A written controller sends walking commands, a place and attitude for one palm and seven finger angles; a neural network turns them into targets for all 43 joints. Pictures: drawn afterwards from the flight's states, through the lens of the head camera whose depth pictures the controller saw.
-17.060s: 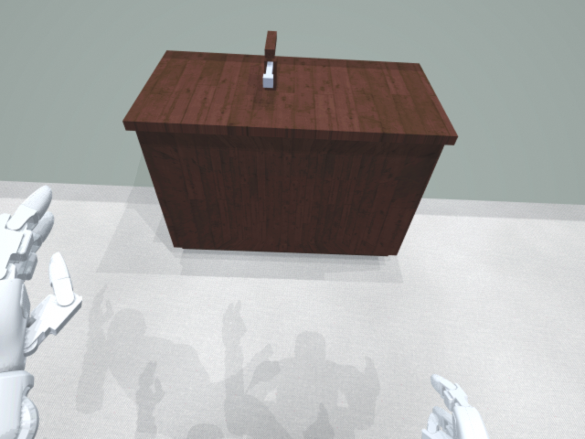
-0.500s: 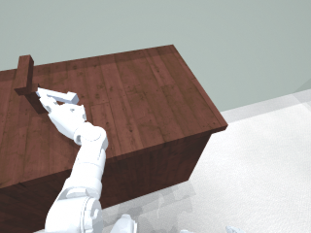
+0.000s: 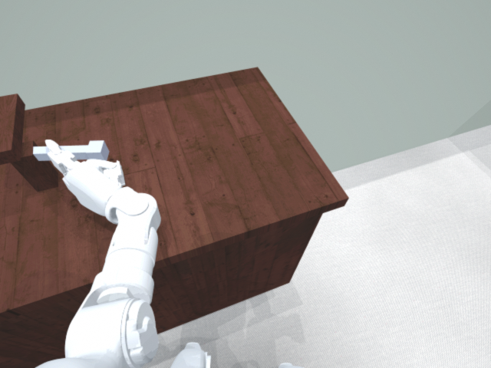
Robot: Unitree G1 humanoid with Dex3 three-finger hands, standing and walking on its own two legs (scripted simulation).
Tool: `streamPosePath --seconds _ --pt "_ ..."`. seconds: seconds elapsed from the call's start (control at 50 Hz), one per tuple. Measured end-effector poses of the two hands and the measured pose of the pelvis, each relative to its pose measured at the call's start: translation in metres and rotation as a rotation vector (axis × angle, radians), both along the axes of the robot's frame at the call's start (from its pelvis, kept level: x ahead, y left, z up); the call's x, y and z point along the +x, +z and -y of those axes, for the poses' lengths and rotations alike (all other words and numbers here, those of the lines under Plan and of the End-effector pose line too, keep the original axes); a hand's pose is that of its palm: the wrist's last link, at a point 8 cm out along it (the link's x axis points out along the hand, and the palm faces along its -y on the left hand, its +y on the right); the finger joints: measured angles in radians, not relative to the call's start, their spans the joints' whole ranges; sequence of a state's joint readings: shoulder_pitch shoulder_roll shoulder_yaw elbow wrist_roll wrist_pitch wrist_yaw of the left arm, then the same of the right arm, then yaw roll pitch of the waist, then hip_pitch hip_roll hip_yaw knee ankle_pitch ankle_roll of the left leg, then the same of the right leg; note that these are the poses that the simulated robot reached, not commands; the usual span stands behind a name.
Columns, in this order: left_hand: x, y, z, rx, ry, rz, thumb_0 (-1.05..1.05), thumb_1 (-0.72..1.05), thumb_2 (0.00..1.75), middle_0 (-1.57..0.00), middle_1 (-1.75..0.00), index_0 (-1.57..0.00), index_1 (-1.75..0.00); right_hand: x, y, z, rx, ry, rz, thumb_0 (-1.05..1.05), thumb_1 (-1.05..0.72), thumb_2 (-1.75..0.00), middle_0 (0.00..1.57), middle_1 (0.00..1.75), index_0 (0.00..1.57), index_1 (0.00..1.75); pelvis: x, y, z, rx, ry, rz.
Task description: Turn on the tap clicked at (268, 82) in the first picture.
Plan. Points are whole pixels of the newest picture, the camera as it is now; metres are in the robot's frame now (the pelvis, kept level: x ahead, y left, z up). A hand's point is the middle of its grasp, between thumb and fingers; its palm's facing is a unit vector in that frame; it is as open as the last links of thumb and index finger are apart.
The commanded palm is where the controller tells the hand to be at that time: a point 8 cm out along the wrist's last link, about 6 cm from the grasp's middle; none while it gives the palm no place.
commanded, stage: lift the hand up off the lever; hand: left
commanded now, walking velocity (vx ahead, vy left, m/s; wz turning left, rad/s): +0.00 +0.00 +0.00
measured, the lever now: (98, 152) +0.47 +0.25 +0.07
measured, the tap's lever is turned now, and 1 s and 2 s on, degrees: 73 73 73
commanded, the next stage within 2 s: none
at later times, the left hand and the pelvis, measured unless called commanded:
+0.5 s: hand (107, 166) +0.42 +0.22 +0.09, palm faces +0.82 -0.56 -0.08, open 7.8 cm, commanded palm +0.36 +0.22 +0.09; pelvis +0.01 +0.01 +0.01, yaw +1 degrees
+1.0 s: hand (105, 163) +0.41 +0.21 +0.11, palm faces +0.82 -0.57 -0.08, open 7.8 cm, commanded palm +0.36 +0.22 +0.11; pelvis +0.00 +0.00 +0.02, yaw +1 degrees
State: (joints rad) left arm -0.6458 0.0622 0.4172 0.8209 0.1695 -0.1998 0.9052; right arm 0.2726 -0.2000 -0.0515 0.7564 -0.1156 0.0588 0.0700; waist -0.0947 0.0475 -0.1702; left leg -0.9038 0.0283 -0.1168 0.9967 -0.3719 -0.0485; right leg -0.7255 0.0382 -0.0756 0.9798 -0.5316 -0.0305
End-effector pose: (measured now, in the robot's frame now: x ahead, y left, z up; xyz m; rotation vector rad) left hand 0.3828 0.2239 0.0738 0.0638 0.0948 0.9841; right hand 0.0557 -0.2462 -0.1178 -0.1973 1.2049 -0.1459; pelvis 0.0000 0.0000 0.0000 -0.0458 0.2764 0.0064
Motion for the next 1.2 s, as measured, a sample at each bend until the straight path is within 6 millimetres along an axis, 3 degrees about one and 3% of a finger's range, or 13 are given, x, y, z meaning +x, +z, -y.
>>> streamPosePath --seconds 0.28,0.58,1.02,1.2 --pt "-0.008 0.011 -0.011 -0.001 0.000 0.015 0.02 0.90 0.90 -0.15 -0.15 -0.15 -0.15 0.032 0.012 -0.005 0.005 0.026 0.062 0.01 -0.90 -0.90 0.20 0.30 0.20 0.30 0.011 0.008 -0.003 0.001 0.006 0.030" --pt "-0.018 0.024 -0.009 -0.004 -0.020 0.019 0.02 0.90 0.90 -0.15 -0.15 -0.15 -0.15 0.064 0.023 -0.018 0.021 0.068 0.138 0.01 -0.90 -0.90 0.20 0.30 0.20 0.30 0.013 0.015 -0.007 0.002 0.013 0.063" --pt "-0.025 0.040 -0.004 -0.009 -0.014 0.011 0.02 0.90 0.90 -0.15 -0.15 -0.15 -0.15 0.054 0.027 -0.017 0.019 0.066 0.144 0.01 -0.90 -0.90 0.20 0.30 0.20 0.30 0.003 0.019 -0.005 0.002 0.020 0.095" --pt "-0.028 0.047 -0.013 -0.014 -0.001 0.010 0.02 0.90 0.90 -0.16 -0.15 -0.15 -0.15 0.049 0.030 -0.012 0.009 0.051 0.142 0.01 -0.90 -0.90 0.20 0.30 0.20 0.30 0.003 0.023 -0.003 0.004 0.018 0.110"
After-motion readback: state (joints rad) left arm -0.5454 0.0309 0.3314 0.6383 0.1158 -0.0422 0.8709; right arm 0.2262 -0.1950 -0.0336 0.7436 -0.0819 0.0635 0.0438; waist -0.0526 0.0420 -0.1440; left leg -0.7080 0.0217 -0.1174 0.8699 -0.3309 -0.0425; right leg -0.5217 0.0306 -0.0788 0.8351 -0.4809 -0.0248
